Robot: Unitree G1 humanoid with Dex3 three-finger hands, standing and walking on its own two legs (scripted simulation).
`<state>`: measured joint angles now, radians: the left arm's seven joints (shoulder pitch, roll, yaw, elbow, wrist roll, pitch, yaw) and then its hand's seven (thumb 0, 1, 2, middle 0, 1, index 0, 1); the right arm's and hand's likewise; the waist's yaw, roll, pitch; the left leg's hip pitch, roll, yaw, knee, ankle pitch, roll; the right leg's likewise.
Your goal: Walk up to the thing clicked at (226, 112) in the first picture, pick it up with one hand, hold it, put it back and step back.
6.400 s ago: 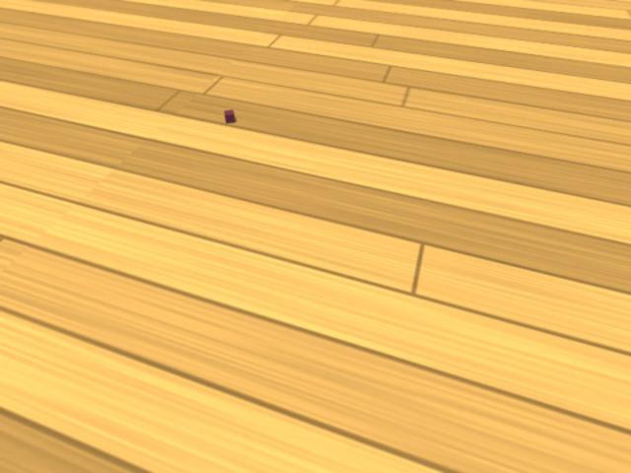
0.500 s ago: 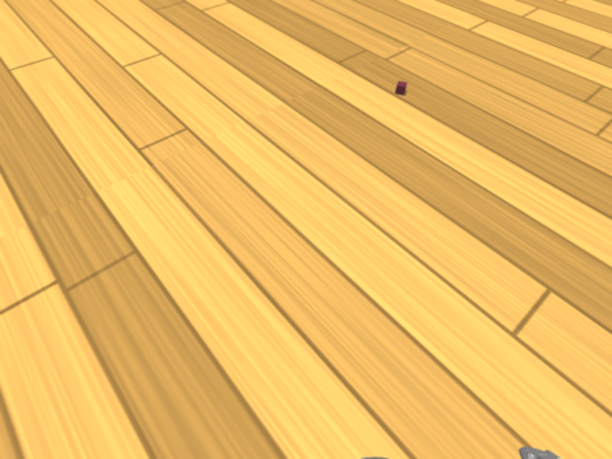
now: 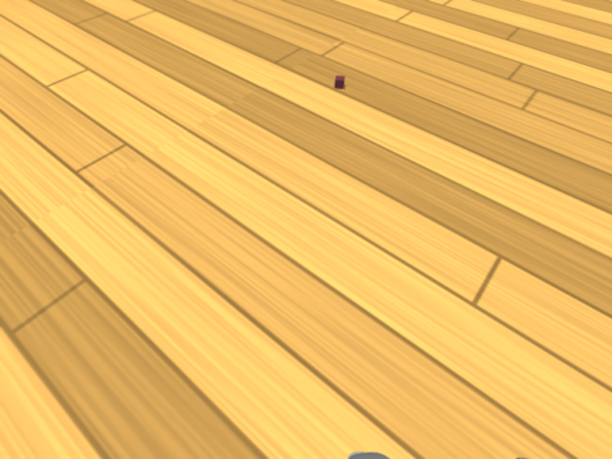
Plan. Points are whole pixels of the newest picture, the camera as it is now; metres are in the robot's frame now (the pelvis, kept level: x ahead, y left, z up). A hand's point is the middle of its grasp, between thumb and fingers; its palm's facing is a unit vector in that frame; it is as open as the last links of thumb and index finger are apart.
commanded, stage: walk up
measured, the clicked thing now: (339, 82) +2.15 -0.21 -0.73
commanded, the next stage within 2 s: stand in 0.82 s
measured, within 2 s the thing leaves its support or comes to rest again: neither
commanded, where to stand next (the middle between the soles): +0.04 +0.00 m, yaw -6 degrees
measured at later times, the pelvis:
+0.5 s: pelvis +0.00 -0.01 +0.01, yaw -6 degrees
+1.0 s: pelvis +0.00 +0.00 +0.02, yaw -6 degrees
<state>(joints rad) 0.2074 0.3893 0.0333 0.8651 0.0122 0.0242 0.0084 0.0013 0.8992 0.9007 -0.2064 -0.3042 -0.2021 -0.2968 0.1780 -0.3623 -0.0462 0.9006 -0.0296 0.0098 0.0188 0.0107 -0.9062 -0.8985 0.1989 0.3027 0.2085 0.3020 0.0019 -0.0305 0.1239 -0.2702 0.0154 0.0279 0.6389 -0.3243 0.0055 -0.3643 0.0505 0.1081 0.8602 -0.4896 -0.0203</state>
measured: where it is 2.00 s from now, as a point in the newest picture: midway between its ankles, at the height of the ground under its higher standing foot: outside the picture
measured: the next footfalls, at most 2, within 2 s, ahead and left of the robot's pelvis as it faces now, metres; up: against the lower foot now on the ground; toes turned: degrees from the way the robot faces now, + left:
right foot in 0.16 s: +0.03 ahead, -0.13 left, +0.00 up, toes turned -1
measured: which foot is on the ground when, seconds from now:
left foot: down 0.00-1.00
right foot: up 0.00-0.14, down 0.16-1.00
